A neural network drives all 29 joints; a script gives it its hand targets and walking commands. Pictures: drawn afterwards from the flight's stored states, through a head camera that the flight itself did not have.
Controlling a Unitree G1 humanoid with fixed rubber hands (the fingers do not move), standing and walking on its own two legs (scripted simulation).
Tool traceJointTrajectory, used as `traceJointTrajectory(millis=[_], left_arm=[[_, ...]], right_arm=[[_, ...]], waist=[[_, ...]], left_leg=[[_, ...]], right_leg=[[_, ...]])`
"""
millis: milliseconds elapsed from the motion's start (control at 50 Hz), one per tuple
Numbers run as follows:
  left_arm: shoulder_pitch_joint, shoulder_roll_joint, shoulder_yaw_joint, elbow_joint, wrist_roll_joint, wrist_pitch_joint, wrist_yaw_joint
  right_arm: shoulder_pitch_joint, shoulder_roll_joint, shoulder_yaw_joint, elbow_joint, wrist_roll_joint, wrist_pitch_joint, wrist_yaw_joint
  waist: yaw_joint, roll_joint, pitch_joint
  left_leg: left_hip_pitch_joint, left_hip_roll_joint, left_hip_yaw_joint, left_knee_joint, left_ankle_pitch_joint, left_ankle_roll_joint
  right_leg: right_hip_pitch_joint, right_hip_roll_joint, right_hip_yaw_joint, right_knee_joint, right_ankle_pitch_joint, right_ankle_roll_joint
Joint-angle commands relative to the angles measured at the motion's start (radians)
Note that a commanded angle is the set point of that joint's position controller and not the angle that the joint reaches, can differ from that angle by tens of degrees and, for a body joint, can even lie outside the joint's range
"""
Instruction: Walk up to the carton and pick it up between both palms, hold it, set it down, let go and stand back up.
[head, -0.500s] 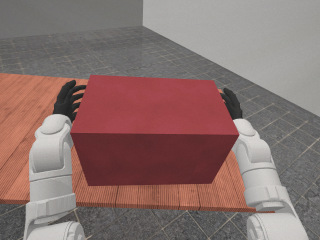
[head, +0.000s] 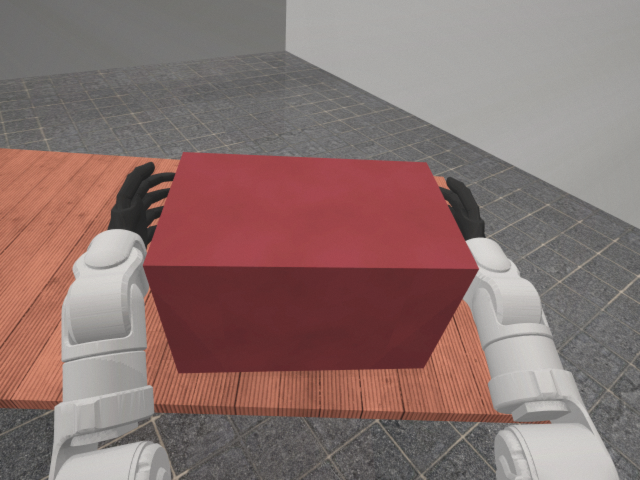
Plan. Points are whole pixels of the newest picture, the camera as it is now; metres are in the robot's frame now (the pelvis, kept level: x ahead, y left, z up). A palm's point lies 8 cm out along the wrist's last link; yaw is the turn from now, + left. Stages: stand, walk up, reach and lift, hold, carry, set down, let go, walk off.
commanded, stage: hold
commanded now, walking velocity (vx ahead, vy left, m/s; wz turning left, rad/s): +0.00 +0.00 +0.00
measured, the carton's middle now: (307, 263) +0.35 +0.01 +0.15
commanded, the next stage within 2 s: none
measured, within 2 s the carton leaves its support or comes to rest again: neither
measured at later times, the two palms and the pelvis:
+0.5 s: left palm (134, 235) +0.35 +0.20 +0.19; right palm (465, 239) +0.37 -0.19 +0.18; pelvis +0.01 +0.00 +0.00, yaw +0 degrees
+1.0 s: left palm (136, 235) +0.35 +0.20 +0.19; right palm (470, 243) +0.36 -0.20 +0.18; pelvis +0.00 +0.00 +0.00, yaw +0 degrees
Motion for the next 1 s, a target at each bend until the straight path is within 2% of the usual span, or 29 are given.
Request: traceJointTrajectory(millis=[0, 40, 80, 140, 160, 200, 240, 280, 300, 320, 340, 360, 420, 440, 460, 480, 520, 580, 600, 640, 660, 720, 780, 860, 880, 900, 920, 940, 980], left_arm=[[-0.546, -0.428, -0.44, -0.098, -0.133, -0.038, -0.108], [-0.569, -0.429, -0.453, -0.149, -0.149, -0.052, -0.11], [-0.525, -0.434, -0.436, -0.136, -0.143, -0.044, -0.109], [-0.518, -0.441, -0.466, -0.17, -0.152, -0.047, -0.106], [-0.508, -0.425, -0.462, -0.165, -0.158, -0.046, -0.105], [-0.498, -0.417, -0.46, -0.184, -0.161, -0.053, -0.103], [-0.492, -0.406, -0.439, -0.13, -0.134, -0.041, -0.11], [-0.525, -0.392, -0.439, -0.148, -0.132, -0.044, -0.108], [-0.52, -0.405, -0.454, -0.14, -0.144, -0.043, -0.112], [-0.515, -0.396, -0.44, -0.18, -0.141, -0.052, -0.11], [-0.532, -0.389, -0.454, -0.174, -0.143, -0.048, -0.111], [-0.526, -0.409, -0.465, -0.21, -0.16, -0.056, -0.108], [-0.517, -0.413, -0.449, -0.172, -0.139, -0.044, -0.113], [-0.534, -0.41, -0.453, -0.231, -0.142, -0.048, -0.11], [-0.549, -0.383, -0.445, -0.153, -0.134, -0.038, -0.113], [-0.519, -0.391, -0.45, -0.17, -0.143, -0.041, -0.115], [-0.539, -0.393, -0.423, -0.14, -0.123, -0.034, -0.123], [-0.525, -0.429, -0.464, -0.194, -0.175, -0.055, -0.106], [-0.523, -0.415, -0.445, -0.142, -0.151, -0.051, -0.104], [-0.494, -0.386, -0.449, -0.2, -0.149, -0.044, -0.107], [-0.51, -0.374, -0.429, -0.12, -0.127, -0.034, -0.113], [-0.516, -0.401, -0.418, -0.14, -0.122, -0.025, -0.121], [-0.498, -0.402, -0.451, -0.206, -0.142, -0.028, -0.128], [-0.483, -0.402, -0.427, -0.171, -0.14, -0.034, -0.116], [-0.513, -0.384, -0.416, -0.187, -0.13, -0.036, -0.116], [-0.555, -0.396, -0.455, -0.226, -0.168, -0.047, -0.112], [-0.551, -0.395, -0.439, -0.139, -0.136, -0.043, -0.109], [-0.524, -0.385, -0.401, -0.084, -0.121, -0.043, -0.11], [-0.532, -0.396, -0.398, -0.081, -0.11, -0.04, -0.118]], right_arm=[[-0.767, 0.446, 0.32, -0.347, 0.102, -0.074, 0.154], [-0.747, 0.449, 0.335, -0.351, 0.096, -0.078, 0.153], [-0.765, 0.457, 0.366, -0.386, 0.115, -0.077, 0.15], [-0.749, 0.448, 0.354, -0.411, 0.121, -0.087, 0.131], [-0.728, 0.44, 0.36, -0.399, 0.132, -0.079, 0.126], [-0.724, 0.451, 0.385, -0.428, 0.151, -0.075, 0.131], [-0.709, 0.444, 0.368, -0.403, 0.128, -0.057, 0.127], [-0.717, 0.439, 0.338, -0.369, 0.123, -0.059, 0.128], [-0.728, 0.451, 0.34, -0.38, 0.124, -0.064, 0.131], [-0.72, 0.46, 0.36, -0.406, 0.124, -0.069, 0.132], [-0.722, 0.461, 0.357, -0.377, 0.131, -0.066, 0.134], [-0.739, 0.463, 0.384, -0.437, 0.142, -0.072, 0.13], [-0.714, 0.444, 0.363, -0.409, 0.13, -0.061, 0.121], [-0.702, 0.439, 0.363, -0.412, 0.129, -0.063, 0.123], [-0.709, 0.435, 0.339, -0.364, 0.116, -0.054, 0.123], [-0.712, 0.446, 0.358, -0.394, 0.124, -0.054, 0.125], [-0.719, 0.428, 0.332, -0.368, 0.11, -0.055, 0.13], [-0.755, 0.456, 0.367, -0.463, 0.134, -0.083, 0.127], [-0.743, 0.437, 0.362, -0.412, 0.127, -0.071, 0.13], [-0.708, 0.43, 0.361, -0.409, 0.142, -0.062, 0.128], [-0.683, 0.411, 0.334, -0.315, 0.118, -0.042, 0.131], [-0.688, 0.436, 0.337, -0.324, 0.11, -0.05, 0.134], [-0.688, 0.435, 0.37, -0.398, 0.15, -0.062, 0.121], [-0.725, 0.434, 0.363, -0.432, 0.139, -0.063, 0.121], [-0.711, 0.421, 0.339, -0.394, 0.128, -0.059, 0.127], [-0.739, 0.445, 0.352, -0.42, 0.132, -0.068, 0.136], [-0.736, 0.426, 0.335, -0.358, 0.112, -0.064, 0.144], [-0.739, 0.455, 0.343, -0.348, 0.098, -0.063, 0.145], [-0.753, 0.463, 0.345, -0.333, 0.1, -0.065, 0.146]], waist=[[0.004, 0.062, -0.351], [-0.007, 0.044, -0.39], [0.017, 0.025, -0.379], [-0.019, 0.068, -0.401], [-0.019, 0.043, -0.379], [0.002, 0.045, -0.39], [-0.006, 0.03, -0.335], [-0.001, 0.072, -0.334], [-0.021, 0.068, -0.335], [0.008, 0.028, -0.362], [-0.012, 0.064, -0.351], [0.008, 0.032, -0.399], [-0.003, 0.04, -0.34], [-0.005, 0.048, -0.373], [-0.032, 0.07, -0.319], [-0.003, 0.042, -0.342], [-0.005, 0.055, -0.305], [-0.001, 0.037, -0.438], [-0.005, 0.039, -0.365], [-0.004, 0.07, -0.395], [-0.013, 0.06, -0.291], [-0.011, 0.051, -0.293], [-0.026, 0.074, -0.35], [0.005, 0.027, -0.356], [0.012, 0.058, -0.323], [-0.003, 0.051, -0.397], [-0.004, 0.066, -0.323], [0.017, 0.007, -0.277], [0.023, 0.003, -0.278]], left_leg=[[0.151, -0.056, 0.012, -0.001, 0.258, -0.015], [0.18, -0.054, 0.008, 0.011, 0.299, -0.022], [0.156, -0.059, 0.014, 0.009, 0.328, -0.018], [0.176, -0.075, 0.018, 0.03, 0.365, -0.028], [0.18, -0.069, 0.003, 0.03, 0.387, -0.026], [0.169, -0.069, 0.011, 0.039, 0.374, -0.025], [0.128, -0.074, 0.016, 0.005, 0.285, -0.013], [0.123, -0.068, 0.008, 0.009, 0.255, -0.017], [0.139, -0.069, 0.011, 0.011, 0.253, -0.016], [0.137, -0.074, 0.016, 0.007, 0.264, -0.005], [0.146, -0.074, 0.012, 0.011, 0.276, -0.014], [0.138, -0.072, 0.011, 0.017, 0.308, -0.016], [0.151, -0.074, 0.009, 0.019, 0.324, -0.017], [0.157, -0.073, 0.011, 0.006, 0.311, -0.02], [0.161, -0.072, 0.015, 0.011, 0.285, -0.018], [0.139, -0.072, 0.014, 0.009, 0.29, -0.015], [0.11, -0.072, 0.026, -0.009, 0.22, -0.012], [0.164, -0.073, 0.007, 0.029, 0.355, -0.026], [0.172, -0.06, 0.003, 0.022, 0.34, -0.02], [0.185, -0.066, 0.01, 0.029, 0.371, -0.028], [0.148, -0.058, 0.006, 0.011, 0.294, -0.026], [0.142, -0.064, 0.024, -0.005, 0.286, -0.021], [0.201, -0.064, 0.016, 0.042, 0.449, -0.04], [0.156, -0.068, 0.021, 0.012, 0.345, -0.021], [0.128, -0.066, 0.019, -0.003, 0.281, -0.02], [0.148, -0.059, 0.003, 0.008, 0.279, -0.024], [0.128, -0.066, 0.02, -0.012, 0.207, -0.019], [0.1, -0.068, 0.022, -0.024, 0.154, 0.007], [0.074, -0.075, 0.032, -0.036, 0.152, 0.002]], right_leg=[[0.021, 0.071, -0.01, -0.014, 0.161, 0.002], [0.025, 0.082, -0.011, -0.008, 0.17, -0.006], [0.063, 0.086, -0.018, -0.003, 0.22, 0.001], [0.068, 0.071, -0.006, 0.004, 0.293, 0.001], [0.06, 0.077, -0.013, -0.003, 0.289, 0.007], [0.083, 0.077, -0.004, 0.006, 0.29, 0.002], [0.09, 0.07, -0.005, -0.008, 0.261, 0.008], [0.048, 0.068, -0.002, -0.01, 0.194, 0.001], [0.042, 0.06, 0.001, -0.014, 0.2, 0.002], [0.055, 0.063, 0.005, -0.008, 0.227, 0.007], [0.053, 0.061, 0.003, -0.007, 0.236, 0.007], [0.075, 0.073, 0.0, 0.009, 0.267, 0.007], [0.058, 0.076, -0.006, -0.003, 0.263, 0.011], [0.076, 0.075, 0.001, 0.001, 0.252, 0.004], [0.035, 0.066, -0.004, -0.014, 0.221, 0.001], [0.075, 0.072, 0.0, 0.002, 0.236, 0.0], [0.043, 0.065, -0.001, -0.015, 0.169, -0.004], [0.081, 0.077, -0.004, 0.01, 0.305, 0.005], [0.04, 0.079, -0.012, -0.002, 0.249, 0.004], [0.063, 0.08, -0.005, -0.001, 0.272, -0.003], [0.039, 0.076, -0.01, -0.013, 0.186, 0.001], [0.056, 0.065, -0.006, -0.019, 0.195, -0.003], [0.079, 0.078, -0.012, 0.002, 0.32, 0.002], [0.091, 0.08, 0.0, -0.014, 0.275, 0.004], [0.068, 0.069, 0.002, -0.012, 0.209, 0.002], [0.055, 0.072, -0.006, -0.005, 0.2, -0.002], [0.019, 0.063, -0.003, -0.013, 0.131, -0.009], [0.03, 0.06, 0.003, -0.023, 0.106, -0.003], [0.049, 0.061, 0.0, -0.018, 0.126, 0.007]])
